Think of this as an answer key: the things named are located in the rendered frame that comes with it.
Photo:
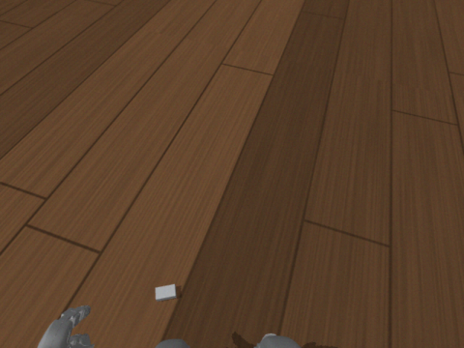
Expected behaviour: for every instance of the small box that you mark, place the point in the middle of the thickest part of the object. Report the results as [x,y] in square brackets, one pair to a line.
[165,292]

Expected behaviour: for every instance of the left robot hand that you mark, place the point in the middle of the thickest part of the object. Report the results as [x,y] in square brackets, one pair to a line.
[58,333]

